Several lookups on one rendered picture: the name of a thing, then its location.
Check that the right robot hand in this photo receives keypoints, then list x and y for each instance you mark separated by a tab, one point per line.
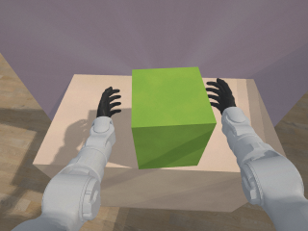
224	95

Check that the carton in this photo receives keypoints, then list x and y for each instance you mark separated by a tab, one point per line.
172	118

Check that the left robot hand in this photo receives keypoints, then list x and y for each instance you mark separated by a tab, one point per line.
104	106

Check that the right robot upper arm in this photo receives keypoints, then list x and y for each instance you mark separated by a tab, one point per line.
273	184

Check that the robot right forearm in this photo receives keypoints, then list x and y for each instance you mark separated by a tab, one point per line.
245	144

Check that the left robot upper arm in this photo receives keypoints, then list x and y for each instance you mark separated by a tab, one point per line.
70	200

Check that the robot left forearm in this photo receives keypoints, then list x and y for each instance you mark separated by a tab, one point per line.
95	153

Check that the pedestal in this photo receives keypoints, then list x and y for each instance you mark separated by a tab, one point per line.
214	185

